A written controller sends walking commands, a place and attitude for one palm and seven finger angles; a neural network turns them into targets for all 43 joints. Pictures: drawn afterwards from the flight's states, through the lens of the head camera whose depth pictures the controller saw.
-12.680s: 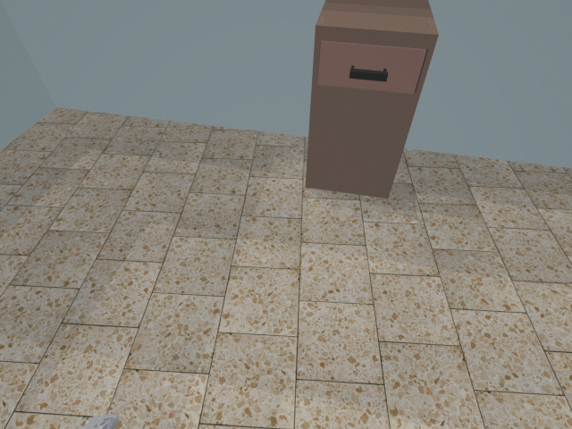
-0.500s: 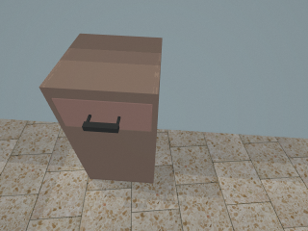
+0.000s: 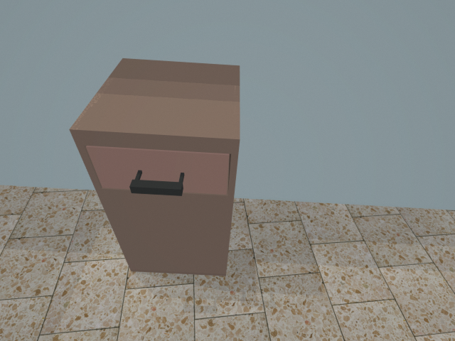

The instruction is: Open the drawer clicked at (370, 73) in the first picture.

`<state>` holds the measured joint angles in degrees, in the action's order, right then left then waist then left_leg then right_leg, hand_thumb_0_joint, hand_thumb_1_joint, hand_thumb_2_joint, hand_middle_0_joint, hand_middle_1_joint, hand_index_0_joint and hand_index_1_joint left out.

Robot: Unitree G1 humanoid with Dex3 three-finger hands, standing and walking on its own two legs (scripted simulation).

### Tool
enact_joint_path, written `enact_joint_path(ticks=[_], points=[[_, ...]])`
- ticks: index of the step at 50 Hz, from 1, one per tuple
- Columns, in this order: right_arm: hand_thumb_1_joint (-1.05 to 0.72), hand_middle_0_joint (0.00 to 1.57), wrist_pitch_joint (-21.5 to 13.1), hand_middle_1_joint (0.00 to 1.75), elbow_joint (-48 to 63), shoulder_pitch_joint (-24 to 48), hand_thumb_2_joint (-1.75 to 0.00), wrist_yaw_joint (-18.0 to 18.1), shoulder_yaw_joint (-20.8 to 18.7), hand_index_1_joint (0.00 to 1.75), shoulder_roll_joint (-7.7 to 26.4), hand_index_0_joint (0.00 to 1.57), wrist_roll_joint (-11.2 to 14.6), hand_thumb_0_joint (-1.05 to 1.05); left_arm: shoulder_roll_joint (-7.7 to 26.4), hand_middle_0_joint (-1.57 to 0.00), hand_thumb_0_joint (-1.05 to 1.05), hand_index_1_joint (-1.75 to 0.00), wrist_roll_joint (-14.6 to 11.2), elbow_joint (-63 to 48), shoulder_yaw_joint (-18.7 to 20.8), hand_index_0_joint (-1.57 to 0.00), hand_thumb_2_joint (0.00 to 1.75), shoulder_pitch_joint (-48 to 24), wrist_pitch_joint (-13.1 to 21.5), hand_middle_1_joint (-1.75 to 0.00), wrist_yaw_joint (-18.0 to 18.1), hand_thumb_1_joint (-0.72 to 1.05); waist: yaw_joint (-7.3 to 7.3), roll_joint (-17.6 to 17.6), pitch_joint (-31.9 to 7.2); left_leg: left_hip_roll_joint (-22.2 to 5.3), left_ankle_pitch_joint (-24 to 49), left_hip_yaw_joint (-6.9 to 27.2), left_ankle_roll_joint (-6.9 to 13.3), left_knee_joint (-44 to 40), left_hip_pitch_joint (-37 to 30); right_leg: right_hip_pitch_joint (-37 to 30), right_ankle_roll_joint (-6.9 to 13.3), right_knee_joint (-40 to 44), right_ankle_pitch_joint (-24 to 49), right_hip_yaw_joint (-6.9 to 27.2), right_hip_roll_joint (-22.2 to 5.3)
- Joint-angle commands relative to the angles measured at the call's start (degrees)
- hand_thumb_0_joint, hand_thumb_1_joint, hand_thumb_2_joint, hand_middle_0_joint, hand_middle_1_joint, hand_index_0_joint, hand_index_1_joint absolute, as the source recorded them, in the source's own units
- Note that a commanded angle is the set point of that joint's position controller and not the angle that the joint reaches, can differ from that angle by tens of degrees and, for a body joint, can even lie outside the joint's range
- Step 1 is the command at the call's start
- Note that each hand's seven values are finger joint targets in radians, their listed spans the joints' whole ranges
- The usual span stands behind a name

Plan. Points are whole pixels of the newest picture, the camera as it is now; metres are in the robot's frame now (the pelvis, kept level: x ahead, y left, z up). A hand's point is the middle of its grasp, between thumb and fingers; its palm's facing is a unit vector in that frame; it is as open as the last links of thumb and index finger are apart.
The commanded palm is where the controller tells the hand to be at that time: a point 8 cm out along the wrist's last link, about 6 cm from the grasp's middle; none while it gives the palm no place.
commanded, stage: look again from close up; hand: left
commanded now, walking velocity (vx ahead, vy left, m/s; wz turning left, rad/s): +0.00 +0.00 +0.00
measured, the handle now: (158, 181) +0.55 +0.22 -0.10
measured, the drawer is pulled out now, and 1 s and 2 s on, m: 0.00 0.00 0.00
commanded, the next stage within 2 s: raise the hand with hooked fingers in 0.06 s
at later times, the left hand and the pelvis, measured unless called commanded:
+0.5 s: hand (127, 311) +0.18 +0.19 -0.04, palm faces +0.05 -0.36 -0.93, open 8.2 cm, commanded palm +0.12 +0.22 -0.02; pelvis -0.05 +0.01 -0.04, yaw -3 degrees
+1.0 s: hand (121, 277) +0.23 +0.21 -0.02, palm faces -0.01 -0.16 -0.99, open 11.1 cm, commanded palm +0.21 +0.22 +0.05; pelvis +0.01 +0.00 -0.03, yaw -2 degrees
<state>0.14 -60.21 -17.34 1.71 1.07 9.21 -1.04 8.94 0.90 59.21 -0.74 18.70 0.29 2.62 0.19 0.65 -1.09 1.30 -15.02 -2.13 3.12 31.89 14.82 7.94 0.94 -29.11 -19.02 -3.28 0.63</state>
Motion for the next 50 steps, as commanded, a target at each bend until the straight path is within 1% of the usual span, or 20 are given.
enact_joint_path(ticks=[1, 7, 8, 9, 10, 11, 12, 13, 17, 20, 21, 23, 25, 27, 30, 32, 37, 41, 45, 50], points=[[-0.90, 0.20, -0.78, 0.30, 3.14, -2.45, -0.90, -0.22, -1.16, 0.30, 6.15, 0.20, -0.05, 0.00, 4.46, -0.20, 0.00, -0.30, 0.16, -1.66, 0.81, -0.20, 0.90, 5.40, -0.12, -0.30, -0.14, 0.90, -0.82, -1.71, 10.08, -6.78, -8.08, 10.79, 0.77, -13.51, 6.94, 5.35, 2.12, 5.82, -0.73, 5.08, -4.29], [-0.90, 0.20, -1.04, 0.30, 3.26, -2.68, -0.90, -0.35, -1.31, 0.30, 6.93, 0.20, 0.04, 0.00, 4.55, -0.20, 0.00, -0.30, 0.19, -1.86, 0.82, -0.20, 0.90, 6.26, 0.06, -0.30, -0.46, 0.90, -1.12, -1.87, 5.61, -7.53, -9.75, 12.02, 1.21, -15.80, 5.60, 2.88, 1.57, 5.36, 1.22, 4.32, -4.33], [-0.90, 0.20, -1.36, 0.30, 6.88, 4.45, -0.90, -0.36, -1.14, 0.30, 7.60, 0.20, 0.65, 0.00, 5.85, -0.20, 0.00, -0.30, 0.83, -0.68, 0.44, -0.20, 0.90, 7.44, 1.45, -0.30, 1.67, 0.90, -2.93, -2.69, 12.96, -5.04, 1.75, 4.84, -1.52, -2.72, 7.38, 8.17, 1.46, 9.66, 11.40, 6.86, -6.92], [-0.90, 0.20, -10.51, 0.30, 27.98, 2.82, -0.90, 1.26, -2.09, 0.30, 16.06, 0.20, 4.37, 0.00, 25.92, -0.20, 0.00, -0.32, 8.98, -90.41, 1.92, -0.20, 0.89, -38.10, 10.85, -0.32, 3.43, 0.88, 5.79, -21.91, -18.47, -2.18, 7.43, 4.98, -0.59, -8.86, -14.69, 10.40, 2.97, -0.04, 9.47, 5.35, -0.57], [-0.90, 0.20, -16.95, 0.30, 23.06, 6.24, -0.90, 3.52, 0.53, 0.30, 11.60, 0.20, 3.35, 0.00, 21.30, -0.20, 0.00, -0.33, 10.22, -77.14, 2.24, -0.20, 0.88, -10.85, 6.91, -0.33, 7.70, 0.85, -1.10, -28.74, -18.50, -6.48, 2.90, 9.79, -4.54, -11.85, -18.89, 15.24, 3.16, -8.26, -1.55, -0.56, -0.50], [-0.90, 0.20, -19.19, 0.30, 19.18, 5.48, -0.90, 4.34, -0.87, 0.30, 11.54, 0.20, 4.06, 0.00, 16.54, -0.21, 0.00, -0.34, 6.86, -74.70, 0.90, -0.21, 0.87, -7.81, 3.07, -0.34, 11.19, 0.83, 0.72, -20.17, -14.45, -6.90, -9.38, 11.59, -6.81, -15.32, -10.38, 19.47, 2.06, -12.25, -6.84, -1.85, 0.85], [-0.90, 0.20, -19.24, 0.30, 17.53, 5.39, -0.90, 4.13, -0.65, 0.30, 7.90, 0.20, 5.69, 0.00, 1.35, -0.21, 0.00, -0.36, 8.36, -56.42, -8.03, -0.21, 0.86, 11.90, -3.41, -0.36, 11.23, 0.81, 0.68, -13.26, -6.05, -5.97, -12.78, 11.41, -4.16, -15.10, -5.12, 23.27, 1.54, -12.76, -6.95, -0.98, 0.76], [-0.90, 0.20, -19.44, 0.30, 23.07, 5.23, -0.90, 3.64, -1.20, 0.30, 9.88, 0.20, 4.86, 0.00, 2.01, -0.21, 0.00, -0.37, 8.55, -72.17, -10.36, -0.21, 0.85, 0.26, -2.01, -0.37, 11.53, 0.78, 1.48, -9.33, -2.78, -4.82, -16.39, 11.90, -3.29, -13.73, -0.20, 21.10, 1.18, -10.57, -4.37, -0.74, 0.07], [-0.90, 0.20, -16.98, 0.30, 28.93, 8.00, -0.90, 2.45, -2.45, 0.30, 12.82, 0.20, 0.65, 0.00, 9.18, -0.22, 0.00, -0.43, 31.34, -61.76, -8.45, -0.22, 0.81, 1.22, -1.49, -0.43, 18.09, 0.69, 2.20, 7.33, -1.82, -1.59, -16.32, 9.86, -1.35, -0.91, 10.81, 29.08, 1.67, -6.50, -13.02, 2.97, 1.47], [-0.90, 0.20, -11.44, 0.30, 34.77, 13.34, -0.90, 0.73, -3.82, 0.30, 12.35, 0.20, -0.89, 0.00, 6.26, -0.22, 0.00, -0.48, 44.86, -51.31, -8.28, -0.22, 0.78, 10.38, -0.80, -0.48, 22.25, 0.62, -1.80, 17.87, 2.24, 1.09, -17.39, 5.88, -1.67, 4.57, 17.24, 33.05, 2.40, -4.41, -25.73, 6.77, 1.79], [-0.90, 0.20, -9.17, 0.30, 36.05, 14.42, -0.90, -0.18, -4.41, 0.30, 11.92, 0.20, -0.65, 0.00, 7.27, -0.22, 0.00, -0.50, 48.83, -50.88, -6.09, -0.22, 0.77, 13.86, -0.30, -0.50, 23.08, 0.60, -4.91, 16.03, -0.88, 1.60, -13.95, 4.34, -1.74, 5.05, 17.16, 30.32, 3.38, -4.56, -23.40, 8.73, 2.12], [-0.90, 0.20, -4.16, 0.30, 39.12, 17.31, -0.90, -1.48, -3.80, 0.30, 11.38, 0.20, -0.76, 0.00, 9.40, -0.22, 0.00, -0.53, 53.99, -53.69, -4.06, -0.22, 0.75, 13.70, -0.68, -0.53, 24.55, 0.55, -7.56, 12.14, -5.52, 2.38, -8.14, 2.76, -1.97, 6.95, 18.46, 26.48, 4.30, -6.99, -16.41, 10.17, 1.55], [-0.90, 0.20, -0.54, 0.30, 41.23, 19.18, -0.90, -2.28, -3.25, 0.30, 10.29, 0.20, -0.51, 0.00, 11.11, -0.23, 0.00, -0.55, 57.59, -57.91, -3.12, -0.23, 0.73, 9.50, -1.33, -0.55, 25.32, 0.50, -8.27, 9.18, -7.72, 2.35, -10.45, 2.93, -1.97, 6.46, 20.25, 26.57, 4.36, -7.80, -18.97, 11.03, 0.84], [-0.90, 0.20, 1.78, 0.30, 42.88, 20.90, -0.90, -2.42, -3.43, 0.30, 9.95, 0.20, -0.75, 0.00, 13.79, -0.23, 0.00, -0.58, 60.97, -64.11, -1.82, -0.23, 0.71, 4.64, -2.30, -0.58, 26.92, 0.46, -8.73, 0.10, -7.84, 2.09, -12.69, 3.80, -1.84, 6.11, 18.52, 28.39, 4.97, -9.21, -20.70, 11.58, 1.67], [-0.90, 0.20, 4.00, 0.30, 43.35, 19.90, -0.90, -2.20, -3.31, 0.30, 9.33, 0.20, -2.11, 0.00, 18.03, -0.24, 0.00, -0.63, 64.02, -71.96, 0.15, -0.24, 0.68, -6.48, -3.01, -0.63, 29.69, 0.39, -6.15, -7.59, -12.40, 1.56, -7.52, 5.45, -1.23, 10.23, 11.89, 32.31, 5.35, -10.68, -15.01, 13.34, 2.25], [-0.90, 0.20, 4.32, 0.30, 42.65, 20.19, -0.90, -1.53, -3.36, 0.30, 8.98, 0.20, -3.11, 0.00, 19.14, -0.24, 0.00, -0.66, 64.67, -76.88, -0.01, -0.24, 0.66, -14.52, -1.74, -0.66, 30.91, 0.34, -3.64, -5.85, -14.18, 1.13, -8.27, 7.15, -0.67, 13.92, 9.55, 36.10, 4.80, -10.26, -17.26, 15.18, 1.83], [-0.90, 0.20, 2.80, 0.30, 40.60, 19.89, -0.90, -0.65, -2.65, 0.30, 9.69, 0.20, -3.09, 0.00, 16.83, -0.25, 0.00, -0.74, 60.14, -75.70, -3.56, -0.25, 0.61, -14.82, 1.21, -0.74, 28.33, 0.22, -0.54, -6.23, -13.86, 1.48, -6.46, 7.97, 0.01, 15.32, 6.74, 36.03, 4.22, -10.43, -11.68, 13.15, 2.28], [-0.90, 0.20, 3.66, 0.30, 39.68, 19.13, -0.90, -0.70, -2.54, 0.30, 9.77, 0.20, -1.59, 0.00, 13.98, -0.25, 0.00, -0.80, 56.62, -67.92, -4.45, -0.25, 0.57, -5.81, -3.85, -0.80, 22.90, 0.13, -1.98, -0.15, -13.26, 1.11, -0.90, 7.32, 0.06, 10.63, 8.97, 26.41, 3.21, -9.48, -0.03, 9.52, 2.96], [-0.90, 0.20, 4.99, 0.30, 40.15, 18.96, -0.90, -0.60, -1.43, 0.30, 9.69, 0.20, -0.22, 0.00, 18.11, -0.26, 0.00, -0.86, 55.92, -67.62, -1.58, -0.26, 0.53, -1.31, -6.65, -0.86, 17.92, 0.04, -4.68, 6.38, -13.42, 1.46, 5.40, 5.45, -0.32, 7.25, 10.83, 16.17, 2.30, -8.06, 9.68, 10.58, 2.06], [-0.90, 0.20, 4.57, 0.30, 39.15, 18.67, -0.90, -1.15, -1.41, 0.30, 9.15, 0.20, -1.40, 0.00, 21.95, -0.27, 0.00, -0.93, 57.95, -74.26, 2.75, -0.27, 0.48, -4.09, -3.03, -0.93, 18.10, -0.08, -5.87, -1.89, -16.25, 1.40, 14.63, 4.71, -0.56, 6.84, 6.48, 12.61, 2.77, -9.15, 20.67, 11.04, 1.51]])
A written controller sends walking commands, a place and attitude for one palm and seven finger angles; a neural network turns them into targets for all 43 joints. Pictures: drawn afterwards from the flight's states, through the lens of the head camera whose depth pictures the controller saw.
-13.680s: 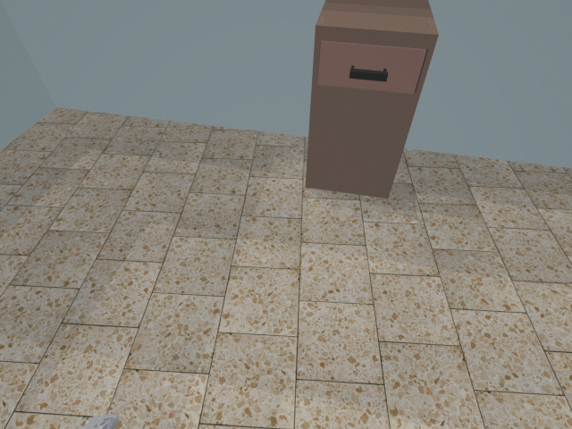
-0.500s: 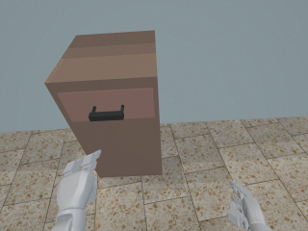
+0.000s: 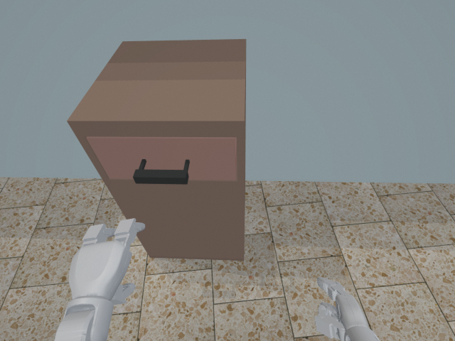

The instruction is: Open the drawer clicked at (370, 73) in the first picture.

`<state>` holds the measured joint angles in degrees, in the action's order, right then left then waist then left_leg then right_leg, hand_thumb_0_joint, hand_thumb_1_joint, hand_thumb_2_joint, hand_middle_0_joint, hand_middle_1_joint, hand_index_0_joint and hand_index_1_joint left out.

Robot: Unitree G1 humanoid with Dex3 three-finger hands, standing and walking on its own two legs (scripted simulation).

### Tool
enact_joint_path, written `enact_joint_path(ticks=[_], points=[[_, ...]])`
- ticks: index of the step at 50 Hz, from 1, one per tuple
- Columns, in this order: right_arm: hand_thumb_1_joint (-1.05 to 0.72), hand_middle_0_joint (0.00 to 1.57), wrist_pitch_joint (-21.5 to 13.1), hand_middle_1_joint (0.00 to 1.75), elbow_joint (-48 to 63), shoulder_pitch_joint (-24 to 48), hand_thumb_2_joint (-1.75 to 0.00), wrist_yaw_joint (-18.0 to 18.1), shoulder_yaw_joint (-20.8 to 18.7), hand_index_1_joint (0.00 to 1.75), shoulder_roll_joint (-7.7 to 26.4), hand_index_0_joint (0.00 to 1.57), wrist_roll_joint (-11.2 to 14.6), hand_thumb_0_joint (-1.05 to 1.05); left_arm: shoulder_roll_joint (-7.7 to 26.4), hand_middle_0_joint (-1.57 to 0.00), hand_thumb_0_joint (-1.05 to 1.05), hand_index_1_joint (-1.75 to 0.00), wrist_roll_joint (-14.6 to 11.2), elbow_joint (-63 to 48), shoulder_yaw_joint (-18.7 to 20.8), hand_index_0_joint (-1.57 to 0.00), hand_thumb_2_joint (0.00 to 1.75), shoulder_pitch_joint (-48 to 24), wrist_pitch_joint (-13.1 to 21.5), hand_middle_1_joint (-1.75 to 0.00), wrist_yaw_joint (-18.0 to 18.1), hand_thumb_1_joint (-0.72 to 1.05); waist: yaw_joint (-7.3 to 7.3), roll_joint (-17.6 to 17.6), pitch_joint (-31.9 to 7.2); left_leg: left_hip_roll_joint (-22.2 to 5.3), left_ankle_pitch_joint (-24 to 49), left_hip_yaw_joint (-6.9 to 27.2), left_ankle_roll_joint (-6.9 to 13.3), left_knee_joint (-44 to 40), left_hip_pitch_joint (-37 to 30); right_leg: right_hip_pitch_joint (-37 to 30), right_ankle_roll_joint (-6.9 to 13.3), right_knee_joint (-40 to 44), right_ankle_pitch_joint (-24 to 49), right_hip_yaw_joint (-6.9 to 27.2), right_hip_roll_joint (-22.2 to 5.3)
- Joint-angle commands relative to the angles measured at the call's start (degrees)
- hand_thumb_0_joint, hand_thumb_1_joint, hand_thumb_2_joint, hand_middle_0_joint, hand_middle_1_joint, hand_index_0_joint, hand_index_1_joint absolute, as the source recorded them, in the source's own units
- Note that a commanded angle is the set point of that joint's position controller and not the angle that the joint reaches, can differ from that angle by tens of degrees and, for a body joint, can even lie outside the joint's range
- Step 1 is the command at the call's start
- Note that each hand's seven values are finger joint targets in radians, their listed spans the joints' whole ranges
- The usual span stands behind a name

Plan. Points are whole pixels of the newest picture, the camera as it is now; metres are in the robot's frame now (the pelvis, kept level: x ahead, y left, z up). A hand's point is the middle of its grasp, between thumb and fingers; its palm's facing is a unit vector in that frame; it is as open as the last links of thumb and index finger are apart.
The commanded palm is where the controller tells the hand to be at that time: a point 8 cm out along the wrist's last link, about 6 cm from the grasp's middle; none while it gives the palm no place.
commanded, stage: raise the hand with hooked fingers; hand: left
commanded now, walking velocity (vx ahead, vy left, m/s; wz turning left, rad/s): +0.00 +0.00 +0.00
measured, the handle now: (163, 169) +0.53 +0.25 -0.08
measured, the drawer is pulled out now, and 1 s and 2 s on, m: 0.00 0.00 0.00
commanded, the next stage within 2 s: move the hooked fingers above the handle in 1.06 s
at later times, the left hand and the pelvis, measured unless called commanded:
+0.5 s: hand (111, 212) +0.30 +0.24 +0.08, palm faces +0.07 -0.10 -0.99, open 13.6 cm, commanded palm +0.28 +0.25 +0.14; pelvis +0.02 +0.01 +0.02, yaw +1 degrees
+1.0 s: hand (98, 210) +0.29 +0.26 +0.09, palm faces +0.04 -0.10 -0.99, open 13.8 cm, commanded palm +0.27 +0.27 +0.16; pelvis +0.00 +0.02 +0.02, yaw +2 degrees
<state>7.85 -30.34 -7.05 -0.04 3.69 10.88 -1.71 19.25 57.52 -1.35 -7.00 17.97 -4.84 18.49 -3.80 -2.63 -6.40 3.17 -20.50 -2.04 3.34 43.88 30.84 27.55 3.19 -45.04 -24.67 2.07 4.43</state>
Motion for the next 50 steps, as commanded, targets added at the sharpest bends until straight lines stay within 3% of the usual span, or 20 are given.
enact_joint_path(ticks=[1, 5, 9, 12, 16, 19, 21, 22, 26, 27, 33, 37, 41, 46, 50], points=[[-0.90, 0.20, -3.14, 0.30, 9.26, 8.39, -0.90, 0.54, -4.31, 0.30, 7.65, 0.20, -1.14, 0.00, 12.82, -0.27, 0.00, -0.94, 1.66, -15.47, 10.43, -0.27, 0.47, -4.74, 2.71, -0.94, 2.94, -0.10, -1.82, 0.76, -11.42, -0.59, 21.42, 4.90, -0.70, -4.83, -10.18, -6.95, 0.68, 6.67, 26.74, 5.64, -2.15], [-0.90, 0.20, -3.42, 0.30, 8.17, 6.76, -0.90, 0.23, -5.81, 0.30, 8.09, 0.20, -1.44, 0.00, 11.59, -0.28, 0.00, -1.00, 0.30, -18.21, 11.09, -0.28, 0.43, -6.10, 4.65, -1.00, 5.26, -0.20, -0.52, -2.17, -14.46, -0.91, 26.35, 5.03, -0.69, -3.67, -14.13, -6.07, 0.44, 6.24, 29.80, 4.84, -2.27], [-0.90, 0.20, -2.90, 0.30, 7.19, 6.00, -0.90, 0.24, -6.89, 0.30, 8.99, 0.20, -0.66, 0.00, 10.40, -0.29, 0.00, -1.07, -0.98, -14.69, 9.97, -0.29, 0.39, -9.00, 2.33, -1.07, 5.13, -0.29, 1.14, 3.07, -12.58, -0.93, 24.82, 5.13, -0.68, -4.16, -12.94, -5.77, -0.29, 7.04, 30.17, 3.91, -2.29], [-0.90, 0.20, -2.30, 0.30, 7.04, 5.98, -0.90, 0.47, -7.18, 0.30, 9.37, 0.20, 0.43, 0.00, 9.90, -0.29, 0.00, -1.11, -1.95, -12.98, 7.52, -0.29, 0.36, -12.40, -0.85, -1.11, 2.70, -0.36, 1.20, 4.09, -12.08, -0.99, 23.88, 4.88, -0.68, -5.92, -13.66, -7.29, -0.59, 8.45, 28.79, 3.16, -2.49], [-0.90, 0.20, -1.52, 0.30, 7.18, 7.42, -0.90, 1.26, -6.54, 0.30, 9.64, 0.20, 1.20, 0.00, 13.69, -0.30, 0.00, -1.17, -2.06, -13.09, 7.84, -0.30, 0.32, -18.34, -3.42, -1.17, -1.69, -0.45, 0.49, 3.01, -12.75, -0.90, 25.75, 4.57, -0.59, -7.88, -16.26, -9.63, -0.78, 10.28, 29.01, 3.13, -2.64], [-0.90, 0.20, -1.27, 0.30, 6.87, 7.06, -0.90, 1.72, -6.07, 0.30, 9.20, 0.20, 1.25, 0.00, 14.79, -0.30, 0.00, -1.20, -2.07, -12.18, 7.92, -0.30, 0.30, -21.13, -3.07, -1.20, -4.12, -0.50, 0.37, 2.46, -11.26, -1.06, 27.82, 4.24, -0.42, -8.98, -17.58, -11.08, -0.86, 11.16, 30.11, 2.01, -2.78], [-0.90, 0.20, -1.01, 0.30, 6.69, 7.46, -0.90, 1.82, -5.65, 0.30, 9.36, 0.20, 1.20, 0.00, 17.99, -0.30, 0.00, -1.20, -1.73, -12.04, 10.55, -0.30, 0.30, -24.47, -2.45, -1.20, -5.14, -0.50, -0.23, 1.52, -11.82, -0.98, 28.02, 4.27, -0.54, -9.64, -18.17, -12.03, -0.71, 11.84, 29.92, 2.18, -2.68], [-0.90, 0.20, -0.83, 0.30, 6.72, 7.46, -0.90, 1.87, -5.48, 0.30, 8.90, 0.20, 1.36, 0.00, 16.94, -0.30, 0.00, -1.20, -1.96, -10.99, 9.51, -0.30, 0.30, -25.13, -2.47, -1.20, -5.50, -0.50, -0.04, 0.90, -10.67, -0.92, 27.73, 4.19, -0.54, -10.06, -18.17, -12.25, -0.63, 12.11, 29.75, 1.79, -2.79], [-0.90, 0.20, -0.26, 0.30, 6.05, 7.41, -0.90, 1.97, -5.24, 0.30, 9.03, 0.20, 1.79, 0.00, 18.78, -0.30, 0.00, -1.20, -2.58, -8.39, 10.81, -0.30, 0.30, -31.47, -2.54, -1.20, -7.13, -0.50, 0.05, -0.77, -10.57, -0.99, 27.32, 4.26, -0.97, -11.51, -19.45, -12.60, -0.40, 13.59, 27.86, 1.34, -2.47], [-0.90, 0.20, -0.19, 0.30, 6.13, 7.18, -0.90, 1.92, -5.24, 0.30, 8.81, 0.20, 2.04, 0.00, 17.43, -0.30, 0.00, -1.20, -3.04, -7.80, 9.40, -0.30, 0.30, -32.56, -2.73, -1.20, -7.72, -0.50, 0.52, -0.51, -9.81, -1.08, 27.31, 4.33, -0.89, -11.59, -19.70, -12.37, -0.42, 13.87, 27.66, 0.96, -2.48], [-0.90, 0.20, 0.37, 0.30, 5.68, 6.82, -0.90, 2.23, -5.07, 0.30, 9.41, 0.20, 2.63, 0.00, 18.55, -0.30, 0.00, -1.20, -4.42, -3.84, 8.29, -0.30, 0.30, -40.04, -2.63, -1.20, -12.33, -0.50, 1.25, 2.78, -9.83, -0.98, 24.54, 4.29, -0.61, -13.49, -20.41, -13.24, -0.82, 16.08, 25.18, 0.28, -2.48], [-0.90, 0.20, 0.39, 0.30, 6.40, 5.95, -0.90, 1.67, -5.12, 0.30, 9.48, 0.20, 2.56, 0.00, 17.15, -0.30, 0.00, -1.20, -4.93, -3.02, 7.66, -0.30, 0.30, -34.95, -0.70, -1.20, -14.93, -0.50, 0.46, 2.32, -9.47, -1.19, 24.82, 4.68, -0.68, -14.10, -20.61, -13.45, -0.55, 16.36, 23.51, -0.32, -2.53], [-0.90, 0.20, -0.01, 0.30, 6.58, 5.77, -0.90, 1.18, -5.41, 0.30, 9.68, 0.20, 2.16, 0.00, 19.47, -0.30, 0.00, -1.20, -5.25, -6.31, 10.52, -0.30, 0.30, -34.19, 2.94, -1.20, -14.40, -0.50, -0.29, 1.26, -9.32, -1.33, 24.53, 5.21, -0.80, -14.52, -20.49, -13.02, -0.30, 16.78, 21.90, -0.20, -2.43], [-0.90, 0.20, -0.89, 0.30, 5.66, 5.51, -0.90, 1.34, -6.04, 0.30, 9.48, 0.20, 1.95, 0.00, 22.26, -0.30, 0.00, -1.20, -3.89, -9.46, 14.29, -0.30, 0.30, -38.24, 6.66, -1.20, -9.46, -0.50, -0.75, -1.23, -10.75, -1.64, 23.24, 5.97, -1.31, -14.54, -21.38, -10.37, 0.07, 16.04, 18.13, -0.43, -1.95], [-0.90, 0.20, -1.52, 0.30, 4.68, 4.93, -0.90, 1.31, -6.53, 0.30, 9.31, 0.20, 2.42, 0.00, 20.30, -0.30, 0.00, -1.20, -4.09, -6.83, 13.07, -0.30, 0.30, -38.43, 5.84, -1.20, -6.57, -0.50, -0.31, -0.90, -11.31, -1.61, 20.94, 5.69, -1.34, -14.54, -21.81, -8.83, 0.01, 16.09, 16.20, -0.97, -1.84]])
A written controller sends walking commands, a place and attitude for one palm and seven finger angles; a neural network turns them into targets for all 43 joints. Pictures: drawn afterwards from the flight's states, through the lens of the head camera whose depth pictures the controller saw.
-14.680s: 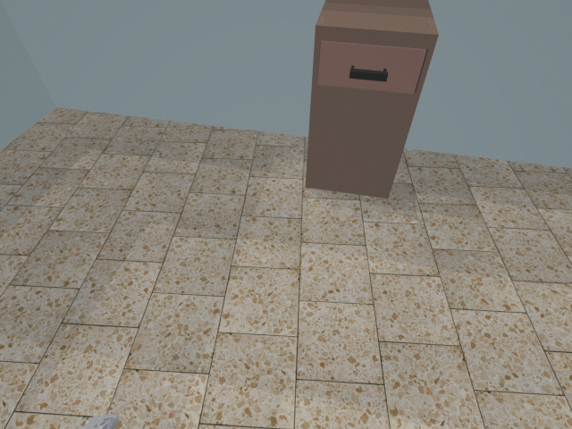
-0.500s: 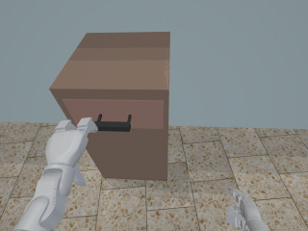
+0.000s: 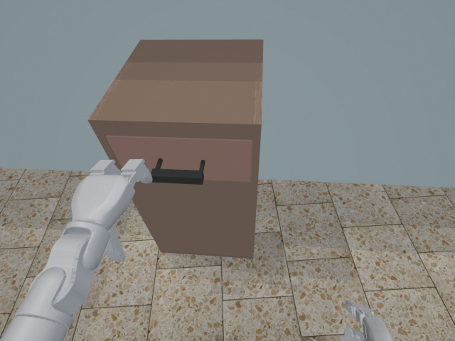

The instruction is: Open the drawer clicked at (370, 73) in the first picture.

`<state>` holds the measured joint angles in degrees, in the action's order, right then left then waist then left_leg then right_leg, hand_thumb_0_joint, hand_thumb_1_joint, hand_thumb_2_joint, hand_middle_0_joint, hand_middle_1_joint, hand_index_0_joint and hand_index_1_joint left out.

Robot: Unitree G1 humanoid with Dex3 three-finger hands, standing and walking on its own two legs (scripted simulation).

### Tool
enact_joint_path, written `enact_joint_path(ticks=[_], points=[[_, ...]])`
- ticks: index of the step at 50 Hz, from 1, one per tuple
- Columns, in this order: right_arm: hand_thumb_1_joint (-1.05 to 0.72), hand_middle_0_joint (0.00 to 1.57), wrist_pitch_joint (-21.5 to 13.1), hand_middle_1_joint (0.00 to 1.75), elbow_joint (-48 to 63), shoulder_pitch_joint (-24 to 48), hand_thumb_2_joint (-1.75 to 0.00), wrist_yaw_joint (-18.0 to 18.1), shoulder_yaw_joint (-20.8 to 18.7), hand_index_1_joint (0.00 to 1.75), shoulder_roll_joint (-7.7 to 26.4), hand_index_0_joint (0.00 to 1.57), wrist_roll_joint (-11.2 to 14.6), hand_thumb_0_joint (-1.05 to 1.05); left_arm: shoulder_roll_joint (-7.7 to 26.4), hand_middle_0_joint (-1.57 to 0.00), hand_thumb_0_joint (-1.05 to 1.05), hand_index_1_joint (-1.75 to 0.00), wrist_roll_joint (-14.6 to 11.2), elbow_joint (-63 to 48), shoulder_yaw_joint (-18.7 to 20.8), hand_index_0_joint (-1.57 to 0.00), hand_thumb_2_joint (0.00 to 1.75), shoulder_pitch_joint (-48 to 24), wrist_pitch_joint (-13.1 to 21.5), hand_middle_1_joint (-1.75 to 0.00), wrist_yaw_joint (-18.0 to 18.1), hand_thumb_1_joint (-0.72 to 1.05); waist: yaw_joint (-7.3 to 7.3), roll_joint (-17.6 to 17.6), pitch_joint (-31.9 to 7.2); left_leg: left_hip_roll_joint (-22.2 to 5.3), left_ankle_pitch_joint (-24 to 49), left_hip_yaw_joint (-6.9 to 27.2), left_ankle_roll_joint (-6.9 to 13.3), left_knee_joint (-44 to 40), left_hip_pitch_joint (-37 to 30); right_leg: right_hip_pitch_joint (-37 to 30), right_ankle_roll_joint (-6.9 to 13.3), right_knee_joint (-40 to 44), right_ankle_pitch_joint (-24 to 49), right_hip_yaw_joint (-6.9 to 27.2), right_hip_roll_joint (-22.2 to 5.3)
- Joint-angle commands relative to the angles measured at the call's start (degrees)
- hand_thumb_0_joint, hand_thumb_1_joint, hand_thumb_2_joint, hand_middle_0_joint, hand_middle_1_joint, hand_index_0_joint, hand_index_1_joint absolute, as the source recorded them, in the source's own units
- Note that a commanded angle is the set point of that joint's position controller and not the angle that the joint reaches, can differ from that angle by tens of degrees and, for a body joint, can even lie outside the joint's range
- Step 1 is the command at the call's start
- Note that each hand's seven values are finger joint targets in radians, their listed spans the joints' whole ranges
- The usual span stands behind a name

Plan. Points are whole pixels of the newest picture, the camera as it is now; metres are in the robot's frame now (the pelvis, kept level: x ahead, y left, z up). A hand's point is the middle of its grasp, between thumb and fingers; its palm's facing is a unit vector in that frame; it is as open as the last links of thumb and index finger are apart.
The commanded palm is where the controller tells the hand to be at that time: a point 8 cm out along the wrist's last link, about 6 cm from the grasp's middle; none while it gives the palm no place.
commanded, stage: raise the hand with hooked fingers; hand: left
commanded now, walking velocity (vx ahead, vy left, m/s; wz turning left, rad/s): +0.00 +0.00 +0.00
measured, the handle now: (179, 169) +0.54 +0.21 -0.10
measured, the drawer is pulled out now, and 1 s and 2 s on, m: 0.00 0.00 0.00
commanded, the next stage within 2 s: move the hooked fingers above the handle in 0.06 s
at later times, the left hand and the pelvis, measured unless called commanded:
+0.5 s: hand (139, 195) +0.35 +0.22 +0.06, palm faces +0.05 -0.08 -1.00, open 13.8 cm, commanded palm +0.32 +0.23 +0.11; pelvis -0.01 +0.00 -0.01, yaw +0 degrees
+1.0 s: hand (154, 181) +0.41 +0.22 +0.01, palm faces +0.01 -0.04 -1.00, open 13.8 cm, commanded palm +0.39 +0.21 +0.07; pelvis +0.02 -0.01 -0.02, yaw -1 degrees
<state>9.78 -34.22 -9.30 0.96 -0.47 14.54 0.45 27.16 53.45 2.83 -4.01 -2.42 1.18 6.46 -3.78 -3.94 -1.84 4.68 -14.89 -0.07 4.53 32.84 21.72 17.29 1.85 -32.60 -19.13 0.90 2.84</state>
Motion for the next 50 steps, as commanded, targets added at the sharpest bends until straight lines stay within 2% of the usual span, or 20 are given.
enact_joint_path(ticks=[1, 7, 11, 12, 14, 16, 17, 20, 26, 27, 30, 35, 37, 40, 41, 42, 43, 46, 49, 50], points=[[-0.90, 0.20, -3.33, 0.30, 8.48, 7.25, -0.90, 0.28, -2.42, 0.30, 5.89, 0.20, 0.41, 0.00, 12.49, -0.30, 0.00, -1.20, -0.07, -9.44, 10.21, -0.30, 0.30, -17.75, -1.05, -1.20, 5.59, -0.50, -0.30, 0.80, -15.65, -2.99, 13.64, 3.68, -2.59, -3.83, -11.85, 1.25, 1.27, 3.87, 9.34, 0.27, -0.13], [-0.90, 0.20, -3.02, 0.30, 8.98, 7.50, -0.90, 0.21, -2.22, 0.30, 6.11, 0.20, 1.08, 0.00, 8.02, -0.30, 0.00, -1.20, -0.71, -7.86, 3.66, -0.30, 0.30, -16.14, -5.03, -1.20, 2.61, -0.50, 0.99, 2.25, -13.51, -3.29, 10.70, 3.82, -2.38, -4.81, -11.96, 1.56, 0.96, 4.77, 7.28, 0.06, -0.47], [-0.90, 0.20, -2.92, 0.30, 8.38, 7.11, -0.90, 0.77, -1.58, 0.30, 6.39, 0.20, 0.91, 0.00, 8.47, -0.30, 0.00, -1.20, -0.01, -4.38, 2.87, -0.30, 0.30, -21.59, -4.52, -1.20, 0.56, -0.50, 2.04, 5.57, -9.73, -3.23, 7.42, 3.90, -2.09, -5.38, -9.91, 3.49, 0.90, 5.56, 5.31, -0.23, -0.34], [-0.90, 0.20, -3.02, 0.30, 8.50, 6.86, -0.90, 0.95, -1.57, 0.30, 6.12, 0.20, 0.97, 0.00, 7.35, -0.30, 0.00, -1.20, 0.19, -3.28, 1.84, -0.30, 0.30, -22.42, -4.01, -1.20, 0.43, -0.50, 2.16, 4.65, -9.02, -3.14, 6.28, 3.69, -1.93, -5.15, -9.74, 4.42, 0.92, 5.41, 4.33, -0.24, -0.37], [-0.90, 0.20, -3.32, 0.30, 7.72, 6.03, -0.90, 1.45, -1.56, 0.30, 5.95, 0.20, 0.80, 0.00, 8.36, -0.30, 0.00, -1.20, 1.28, -1.69, 2.10, -0.30, 0.30, -28.51, -2.35, -1.20, 1.12, -0.50, 2.48, 4.25, -9.99, -2.95, 4.55, 3.89, -1.88, -4.82, -10.11, 5.83, 1.01, 4.99, 3.21, -0.31, -0.31], [-0.90, 0.20, -3.51, 0.30, 7.16, 5.54, -0.90, 1.77, -1.63, 0.30, 6.38, 0.20, 0.51, 0.00, 12.56, -0.30, 0.00, -1.20, 2.60, -0.49, 5.71, -0.30, 0.30, -32.34, -0.58, -1.20, 2.63, -0.50, 1.69, 2.10, -11.87, -2.74, 4.13, 4.00, -2.12, -4.52, -9.64, 5.96, 1.36, 4.22, 2.59, -0.01, -0.10], [-0.90, 0.20, -3.75, 0.30, 7.39, 5.29, -0.90, 1.71, -1.71, 0.30, 5.77, 0.20, 0.51, 0.00, 10.51, -0.30, 0.00, -1.20, 2.95, -0.70, 4.20, -0.30, 0.30, -33.14, 0.18, -1.20, 3.47, -0.50, 1.54, 0.00, -13.86, -2.60, 5.40, 4.15, -2.22, -3.80, -10.65, 6.11, 1.57, 3.30, 3.22, -0.24, -0.13], [-0.90, 0.20, -4.03, 0.30, 6.66, 4.33, -0.90, 1.70, -2.38, 0.30, 5.62, 0.20, 0.23, 0.00, 11.86, -0.30, 0.00, -1.20, 3.34, 1.13, 6.74, -0.30, 0.30, -33.20, 1.47, -1.20, 6.08, -0.50, 0.82, -1.94, -18.44, -2.81, 11.20, 3.92, -2.79, -1.79, -12.20, 6.08, 1.87, 1.73, 7.19, -0.14, 0.07], [-0.90, 0.20, -2.93, 0.30, 6.45, 2.57, -0.90, 0.98, -2.72, 0.30, 6.63, 0.20, 0.95, 0.00, 7.81, -0.30, 0.00, -1.20, 3.28, 12.79, 4.01, -0.30, 0.30, -31.50, -3.58, -1.20, 7.24, -0.50, 1.63, 4.25, -17.08, -2.78, 11.46, 2.70, -2.56, -0.73, -6.04, 6.17, 1.57, 0.80, 9.33, -0.47, 0.47], [-0.90, 0.20, -2.77, 0.30, 6.76, 1.77, -0.90, 0.97, -2.86, 0.30, 6.73, 0.20, 1.08, 0.00, 5.98, -0.30, 0.00, -1.20, 3.01, 13.56, 1.62, -0.30, 0.30, -32.30, -4.36, -1.20, 6.88, -0.50, 2.38, 4.87, -16.52, -2.77, 11.12, 2.14, -2.20, -0.29, -5.71, 6.23, 1.36, 0.82, 9.75, -0.36, 0.27], [-0.90, 0.20, -2.27, 0.30, 7.09, 0.71, -0.90, 1.30, -3.26, 0.30, 7.24, 0.20, 1.00, 0.00, 7.70, -0.30, 0.00, -1.20, 3.09, 13.56, 2.29, -0.30, 0.30, -32.66, -4.81, -1.20, 5.53, -0.50, 2.47, 6.30, -20.53, -2.45, 13.87, 1.72, -1.59, 1.11, -6.02, 3.84, 1.01, 0.49, 14.11, 0.70, -0.07], [-0.90, 0.20, -2.05, 0.30, 6.19, -1.29, -0.90, 2.19, -3.84, 0.30, 7.13, 0.20, 0.47, 0.00, 9.62, -0.30, 0.00, -1.20, 3.20, 12.63, 3.68, -0.30, 0.30, -38.53, 0.26, -1.20, 5.09, -0.50, 3.80, 4.27, -21.20, -2.27, 15.98, 1.60, -1.05, 3.27, -5.59, 5.28, 0.81, -0.70, 17.49, 1.57, -0.13], [-0.90, 0.20, -2.31, 0.30, 5.90, -2.57, -0.90, 2.22, -4.27, 0.30, 6.80, 0.20, 0.15, 0.00, 10.49, -0.30, 0.00, -1.20, 3.65, 11.22, 4.93, -0.30, 0.30, -40.11, 2.73, -1.20, 6.45, -0.50, 3.48, 0.70, -22.41, -2.44, 18.04, 1.98, -1.26, 4.02, -6.71, 6.60, 1.23, -1.79, 17.24, 1.23, 0.13], [-0.90, 0.20, -2.13, 0.30, 4.92, -3.44, -0.90, 1.96, -4.59, 0.30, 6.70, 0.20, 0.04, 0.00, 12.85, -0.30, 0.00, -1.20, 4.80, 14.60, 8.66, -0.30, 0.30, -38.65, 4.05, -1.20, 9.60, -0.50, 2.85, -0.29, -23.01, -2.42, 20.16, 1.83, -1.60, 5.61, -5.19, 8.07, 1.43, -3.34, 18.82, 1.18, 0.40], [-0.90, 0.20, -2.06, 0.30, 4.60, -3.77, -0.90, 1.74, -4.67, 0.30, 6.91, 0.20, -0.13, 0.00, 13.02, -0.30, 0.00, -1.20, 5.14, 15.47, 9.05, -0.30, 0.30, -39.55, 3.81, -1.20, 10.50, -0.50, 2.88, 0.36, -23.23, -2.42, 20.90, 2.18, -1.80, 5.93, -3.99, 8.30, 1.60, -4.05, 19.14, 0.93, 0.58], [-0.90, 0.20, -2.14, 0.30, 4.56, -4.15, -0.90, 1.41, -4.96, 0.30, 6.71, 0.20, -0.03, 0.00, 10.64, -0.30, 0.00, -1.20, 5.21, 16.69, 7.42, -0.30, 0.30, -39.42, 3.22, -1.20, 11.41, -0.50, 3.44, 0.22, -22.65, -2.63, 21.19, 1.87, -1.82, 6.36, -4.14, 9.46, 1.53, -4.41, 19.30, 0.61, 0.67], [-0.90, 0.20, -2.09, 0.30, 4.58, -4.49, -0.90, 1.03, -5.10, 0.30, 6.85, 0.20, -0.02, 0.00, 10.90, -0.30, 0.00, -1.20, 5.31, 18.28, 8.29, -0.30, 0.30, -37.56, 2.32, -1.20, 12.15, -0.50, 2.67, 1.05, -23.60, -2.58, 21.77, 1.68, -1.94, 6.44, -3.44, 8.92, 1.50, -4.62, 20.04, 0.49, 0.75], [-0.90, 0.20, -1.55, 0.30, 4.65, -5.02, -0.90, 0.37, -5.35, 0.30, 7.32, 0.20, 0.15, 0.00, 8.54, -0.30, 0.00, -1.20, 5.35, 21.58, 6.05, -0.30, 0.30, -36.61, -1.15, -1.20, 12.86, -0.50, 3.21, 1.75, -25.94, -2.53, 23.12, 1.22, -2.08, 6.99, -2.93, 8.29, 1.44, -5.08, 21.68, 0.49, 0.94], [-0.90, 0.20, -0.90, 0.30, 4.37, -6.04, -0.90, 0.51, -5.41, 0.30, 7.93, 0.20, 0.62, 0.00, 5.97, -0.30, 0.00, -1.20, 5.39, 26.28, 2.01, -0.30, 0.30, -40.05, -4.11, -1.20, 11.62, -0.50, 5.61, 5.81, -22.89, -2.74, 18.99, 0.60, -1.49, 7.03, -0.80, 9.16, 0.78, -4.11, 20.49, 0.57, 0.81], [-0.90, 0.20, -0.71, 0.30, 4.42, -6.08, -0.90, 0.57, -5.30, 0.30, 7.86, 0.20, 0.69, 0.00, 5.86, -0.30, 0.00, -1.20, 5.62, 26.19, 1.34, -0.30, 0.30, -41.67, -4.33, -1.20, 10.99, -0.50, 5.88, 5.78, -23.86, -2.60, 18.62, 0.68, -1.37, 7.12, -1.11, 9.21, 0.64, -3.96, 20.46, 0.67, 0.71]])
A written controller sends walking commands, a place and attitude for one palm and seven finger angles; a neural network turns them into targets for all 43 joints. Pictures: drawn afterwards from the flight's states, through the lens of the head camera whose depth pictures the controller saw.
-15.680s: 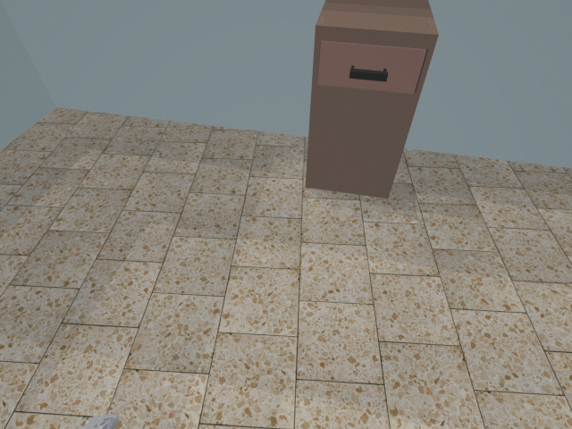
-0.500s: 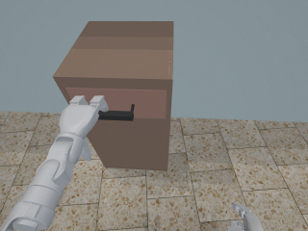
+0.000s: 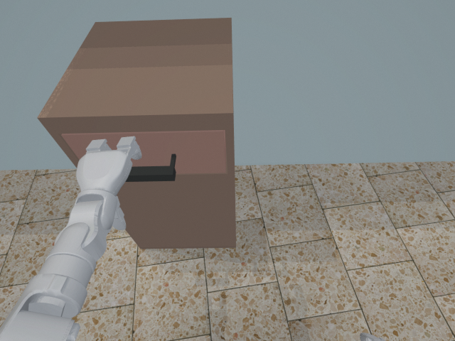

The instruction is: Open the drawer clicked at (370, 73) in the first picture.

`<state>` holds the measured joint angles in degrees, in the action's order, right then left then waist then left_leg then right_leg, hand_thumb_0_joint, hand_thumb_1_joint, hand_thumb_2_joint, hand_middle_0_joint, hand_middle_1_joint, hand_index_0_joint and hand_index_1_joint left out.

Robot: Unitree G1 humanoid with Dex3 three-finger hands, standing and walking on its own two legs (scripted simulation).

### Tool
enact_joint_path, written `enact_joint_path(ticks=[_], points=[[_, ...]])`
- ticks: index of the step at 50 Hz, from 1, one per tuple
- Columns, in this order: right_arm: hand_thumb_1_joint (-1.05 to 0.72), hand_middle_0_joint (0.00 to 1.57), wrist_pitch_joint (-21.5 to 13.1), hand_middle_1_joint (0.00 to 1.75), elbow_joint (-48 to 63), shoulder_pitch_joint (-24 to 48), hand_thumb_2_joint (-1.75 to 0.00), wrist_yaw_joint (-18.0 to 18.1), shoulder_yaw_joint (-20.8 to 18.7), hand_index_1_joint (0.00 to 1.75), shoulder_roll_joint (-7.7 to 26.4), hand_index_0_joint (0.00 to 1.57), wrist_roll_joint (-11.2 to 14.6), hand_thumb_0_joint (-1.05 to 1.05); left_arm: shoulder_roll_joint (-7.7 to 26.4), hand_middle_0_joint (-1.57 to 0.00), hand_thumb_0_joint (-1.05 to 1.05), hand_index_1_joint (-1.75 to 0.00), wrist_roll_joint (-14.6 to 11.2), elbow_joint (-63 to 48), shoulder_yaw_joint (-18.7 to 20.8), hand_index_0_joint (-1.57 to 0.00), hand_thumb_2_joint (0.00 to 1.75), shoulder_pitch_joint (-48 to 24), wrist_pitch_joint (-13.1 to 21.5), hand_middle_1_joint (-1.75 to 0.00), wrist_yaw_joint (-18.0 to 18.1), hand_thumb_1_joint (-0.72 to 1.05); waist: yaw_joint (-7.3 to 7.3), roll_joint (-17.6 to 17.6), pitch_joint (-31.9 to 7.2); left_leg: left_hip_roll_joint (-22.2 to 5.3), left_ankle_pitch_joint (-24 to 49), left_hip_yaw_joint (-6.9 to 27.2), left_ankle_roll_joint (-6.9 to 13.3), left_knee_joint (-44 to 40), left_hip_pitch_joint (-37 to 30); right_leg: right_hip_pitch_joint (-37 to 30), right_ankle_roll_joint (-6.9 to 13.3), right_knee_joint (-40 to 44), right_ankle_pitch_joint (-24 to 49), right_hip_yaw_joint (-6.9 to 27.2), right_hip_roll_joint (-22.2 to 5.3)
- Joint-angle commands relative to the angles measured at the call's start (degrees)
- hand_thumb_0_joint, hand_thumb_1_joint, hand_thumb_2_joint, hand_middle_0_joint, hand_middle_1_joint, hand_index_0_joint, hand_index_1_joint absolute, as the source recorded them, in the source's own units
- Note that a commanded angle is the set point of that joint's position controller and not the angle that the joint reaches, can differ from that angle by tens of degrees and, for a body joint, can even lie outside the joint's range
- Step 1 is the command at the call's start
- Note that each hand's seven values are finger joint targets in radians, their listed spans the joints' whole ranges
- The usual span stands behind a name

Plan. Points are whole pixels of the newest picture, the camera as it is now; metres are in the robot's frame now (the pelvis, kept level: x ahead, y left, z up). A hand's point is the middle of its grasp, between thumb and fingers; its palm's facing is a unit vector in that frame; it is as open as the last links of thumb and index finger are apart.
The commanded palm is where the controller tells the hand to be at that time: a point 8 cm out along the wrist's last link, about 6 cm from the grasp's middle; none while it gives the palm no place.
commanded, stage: move the hooked fingers above the handle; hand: left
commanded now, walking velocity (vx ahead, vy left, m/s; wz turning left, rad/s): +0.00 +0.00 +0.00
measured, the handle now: (148, 166) +0.52 +0.23 -0.08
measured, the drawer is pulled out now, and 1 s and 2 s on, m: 0.00 0.00 0.00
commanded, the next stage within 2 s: none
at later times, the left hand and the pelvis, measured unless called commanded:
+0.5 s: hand (136, 184) +0.42 +0.22 -0.02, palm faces -0.14 -0.02 -0.99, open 13.8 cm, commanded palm +0.43 +0.21 +0.05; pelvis -0.01 +0.00 -0.01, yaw +0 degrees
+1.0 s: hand (133, 176) +0.45 +0.24 -0.03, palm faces -0.20 -0.02 -0.98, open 13.7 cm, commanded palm +0.46 +0.21 +0.03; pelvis -0.02 +0.01 -0.02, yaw -1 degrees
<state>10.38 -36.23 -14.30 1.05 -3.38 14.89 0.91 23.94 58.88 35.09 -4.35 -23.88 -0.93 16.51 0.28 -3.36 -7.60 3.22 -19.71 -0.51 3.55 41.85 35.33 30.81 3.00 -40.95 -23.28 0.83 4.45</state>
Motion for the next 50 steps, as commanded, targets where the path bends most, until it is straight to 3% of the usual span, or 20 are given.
enact_joint_path(ticks=[1, 2, 3, 5, 8, 11, 14, 17, 19, 21, 22, 24, 28, 31, 34, 37, 41, 44, 48, 50], points=[[-0.90, 0.20, -1.23, 0.30, 6.50, -1.09, -0.90, 0.72, -2.46, 0.30, 7.53, 0.20, 0.12, 0.00, 8.40, -0.30, 0.00, -1.20, 0.08, -7.06, 0.52, -0.30, 0.30, -23.11, -1.84, -1.20, 0.33, -0.50, 2.64, 4.95, -18.82, -1.15, 24.13, 1.27, -0.24, -1.58, -15.43, -4.24, -0.54, 4.42, 25.23, 1.03, -0.97], [-0.90, 0.20, -1.24, 0.30, 6.49, -1.85, -0.90, 1.00, -2.61, 0.30, 7.43, 0.20, 0.15, 0.00, 7.18, -0.30, 0.00, -1.20, -0.43, -6.87, -0.59, -0.30, 0.30, -24.07, -1.33, -1.20, -0.18, -0.50, 2.97, 4.68, -19.00, -1.09, 23.70, 1.23, 0.01, -1.44, -16.09, -4.33, -0.59, 4.58, 25.12, 1.00, -1.08], [-0.90, 0.20, -1.19, 0.30, 6.00, -1.98, -0.90, 1.24, -2.57, 0.30, 7.42, 0.20, 0.01, 0.00, 9.60, -0.30, 0.00, -1.20, 0.02, -7.26, 1.07, -0.30, 0.30, -27.00, -0.04, -1.20, -0.40, -0.50, 3.07, 4.42, -19.87, -1.18, 24.10, 1.59, 0.00, -1.00, -16.53, -3.55, -0.66, 4.21, 25.31, 1.31, -1.16], [-0.90, 0.20, -1.28, 0.30, 5.59, -2.61, -0.90, 1.66, -2.54, 0.30, 6.97, 0.20, -0.44, 0.00, 10.36, -0.30, 0.00, -1.20, 0.08, -8.31, 1.92, -0.30, 0.30, -29.60, 2.80, -1.20, -0.29, -0.50, 3.17, 3.15, -21.96, -1.03, 25.48, 1.74, 0.17, 0.01, -17.37, -3.35, -0.77, 3.37, 26.72, 1.50, -1.28], [-0.90, 0.20, -1.44, 0.30, 4.50, -3.63, -0.90, 2.09, -2.48, 0.30, 6.65, 0.20, -0.86, 0.00, 14.83, -0.30, 0.00, -1.20, 1.40, -4.92, 6.92, -0.30, 0.30, -29.67, 6.23, -1.20, 1.78, -0.50, 2.24, 1.38, -21.78, -0.87, 25.16, 1.69, 0.04, 1.62, -14.50, -1.81, -0.59, 1.69, 26.77, 1.75, -1.26], [-0.90, 0.20, -1.48, 0.30, 3.90, -3.96, -0.90, 1.70, -2.25, 0.30, 6.32, 0.20, -1.22, 0.00, 16.07, -0.30, 0.00, -1.20, 3.34, -0.09, 8.89, -0.30, 0.30, -30.43, 5.92, -1.20, 5.59, -0.50, 1.64, -0.34, -20.72, -0.76, 23.60, 1.75, -0.45, 2.74, -9.93, 0.97, 0.01, -0.18, 24.37, 1.28, -0.94], [-0.90, 0.20, -1.16, 0.30, 4.41, -4.93, -0.90, 0.83, -2.37, 0.30, 6.63, 0.20, -1.33, 0.00, 15.15, -0.30, 0.00, -1.20, 4.07, 5.96, 8.66, -0.30, 0.30, -27.36, 2.15, -1.20, 8.38, -0.50, 1.17, -0.07, -21.54, -0.67, 23.57, 0.98, -0.73, 3.43, -8.32, 1.21, 0.14, -0.90, 24.49, 0.68, -0.45], [-0.90, 0.20, -0.79, 0.30, 4.54, -6.66, -0.90, 0.11, -2.75, 0.30, 7.27, 0.20, -1.00, 0.00, 12.06, -0.30, 0.00, -1.20, 3.31, 9.87, 5.25, -0.30, 0.30, -29.18, -1.51, -1.20, 7.79, -0.50, 2.75, 2.75, -23.38, -0.79, 23.77, 0.50, -0.56, 3.69, -8.12, -0.14, -0.37, -0.54, 26.48, 0.75, -0.25], [-0.90, 0.20, -0.66, 0.30, 4.33, -7.36, -0.90, 0.20, -2.94, 0.30, 7.50, 0.20, -0.78, 0.00, 8.63, -0.30, 0.00, -1.20, 2.17, 10.70, 1.43, -0.30, 0.30, -32.50, -2.64, -1.20, 5.95, -0.50, 4.95, 4.17, -23.15, -0.93, 22.47, 0.22, -0.14, 3.76, -8.68, -0.30, -1.00, 0.67, 26.97, 1.07, -0.40], [-0.90, 0.20, -0.94, 0.30, 3.64, -8.09, -0.90, 0.63, -2.97, 0.30, 7.48, 0.20, -0.63, 0.00, 6.56, -0.30, 0.00, -1.20, 1.26, 9.87, -1.51, -0.30, 0.30, -38.28, -1.59, -1.20, 3.58, -0.50, 7.27, 5.59, -22.92, -1.00, 21.49, 1.03, 0.11, 3.94, -8.65, 0.82, -1.35, 1.10, 26.09, 1.28, -0.68], [-0.90, 0.20, -1.17, 0.30, 3.19, -8.89, -0.90, 1.12, -3.18, 0.30, 7.80, 0.20, -0.77, 0.00, 6.60, -0.30, 0.00, -1.20, 0.72, 9.49, -1.46, -0.30, 0.30, -39.32, -0.41, -1.20, 2.79, -0.50, 7.60, 5.53, -22.33, -1.16, 19.89, 1.20, 0.32, 4.03, -9.26, 1.75, -1.34, 1.47, 24.35, 1.45, -0.67], [-0.90, 0.20, -1.87, 0.30, 2.19, -9.43, -0.90, 1.81, -3.11, 0.30, 7.76, 0.20, -1.03, 0.00, 7.22, -0.30, 0.00, -1.20, 0.79, 7.79, -1.81, -0.30, 0.30, -44.36, 2.81, -1.20, 1.97, -0.50, 8.83, 3.01, -20.98, -1.44, 17.85, 2.01, 0.43, 4.76, -9.64, 5.94, -1.20, 1.04, 20.37, 1.41, -0.79], [-0.90, 0.20, -3.13, 0.30, 0.28, -11.16, -0.90, 2.19, -2.93, 0.30, 7.41, 0.20, -1.46, 0.00, 13.29, -0.30, 0.00, -1.20, 4.08, 7.06, 3.01, -0.30, 0.30, -49.56, 7.99, -1.20, 5.25, -0.50, 8.22, -4.26, -23.75, -1.91, 17.15, 3.62, -0.22, 7.82, -9.00, 14.23, -0.33, -2.83, 14.75, 0.54, -0.47], [-0.90, 0.20, -3.56, 0.30, -0.26, -11.44, -0.90, 1.52, -2.36, 0.30, 7.54, 0.20, -2.22, 0.00, 18.11, -0.30, 0.00, -1.20, 5.80, 13.40, 8.20, -0.30, 0.30, -49.40, 5.61, -1.20, 10.65, -0.50, 7.17, -4.67, -25.55, -1.83, 17.99, 3.68, -0.49, 9.70, -4.28, 16.24, 0.05, -5.93, 13.89, -0.61, -0.03], [-0.90, 0.20, -2.97, 0.30, 0.68, -11.63, -0.90, 0.60, -1.73, 0.30, 8.19, 0.20, -2.54, 0.00, 20.89, -0.30, 0.00, -1.20, 5.47, 20.41, 10.46, -0.30, 0.30, -46.39, -0.93, -1.20, 14.35, -0.50, 5.89, -3.56, -27.52, -1.33, 18.20, 2.15, -0.57, 10.10, 0.04, 12.51, -0.30, -6.63, 16.21, -0.82, 0.31], [-0.90, 0.20, -1.35, 0.30, 1.56, -12.18, -0.90, -0.12, -1.38, 0.30, 9.23, 0.20, -2.01, 0.00, 23.77, -0.30, 0.00, -1.20, 5.07, 26.03, 11.04, -0.30, 0.30, -42.44, -7.52, -1.20, 12.96, -0.50, 4.88, -0.18, -31.62, -0.90, 20.05, 0.66, -0.54, 9.19, 1.49, 4.46, -1.01, -5.71, 22.81, -0.19, 0.38], [-0.90, 0.20, 0.65, 0.30, 1.83, -12.33, -0.90, 0.74, -0.46, 0.30, 9.44, 0.20, -0.98, 0.00, 23.98, -0.30, 0.00, -1.20, 3.54, 28.27, 8.52, -0.30, 0.30, -44.52, -11.57, -1.20, 9.16, -0.50, 6.36, 5.74, -27.80, -0.57, 15.44, -0.10, 0.28, 6.56, 5.26, -1.38, -1.95, -2.11, 22.83, 0.87, -0.12], [-0.90, 0.20, -0.44, 0.30, 2.46, -13.07, -0.90, 2.06, -0.61, 0.30, 9.53, 0.20, -0.13, 0.00, 22.45, -0.30, 0.00, -1.20, 1.84, 24.60, 6.49, -0.30, 0.30, -46.50, -7.90, -1.20, 4.02, -0.50, 8.19, 6.38, -24.66, -1.23, 12.09, 0.06, 0.92, 5.27, 3.79, -1.03, -2.41, 0.31, 20.65, 1.74, -0.58], [-0.90, 0.20, -3.24, 0.30, 1.39, -14.24, -0.90, 3.23, -1.77, 0.30, 8.35, 0.20, -0.92, 0.00, 9.72, -0.30, 0.00, -1.20, 1.46, 14.51, -2.94, -0.30, 0.30, -48.63, 3.86, -1.20, -1.65, -0.50, 10.47, -2.86, -23.43, -2.75, 14.17, 2.46, 0.40, 5.96, -8.59, 11.09, -1.14, 0.40, 13.81, 0.42, 0.01], [-0.90, 0.20, -4.03, 0.30, -0.04, -14.82, -0.90, 3.00, -2.26, 0.30, 7.97, 0.20, -1.42, 0.00, 7.10, -0.30, 0.00, -1.20, 1.65, 11.69, -4.15, -0.30, 0.30, -49.33, 8.03, -1.20, -1.53, -0.50, 10.78, -6.32, -22.14, -3.72, 14.50, 4.17, -0.27, 6.91, -12.57, 18.66, -0.62, -0.85, 9.55, -0.73, 0.31]])
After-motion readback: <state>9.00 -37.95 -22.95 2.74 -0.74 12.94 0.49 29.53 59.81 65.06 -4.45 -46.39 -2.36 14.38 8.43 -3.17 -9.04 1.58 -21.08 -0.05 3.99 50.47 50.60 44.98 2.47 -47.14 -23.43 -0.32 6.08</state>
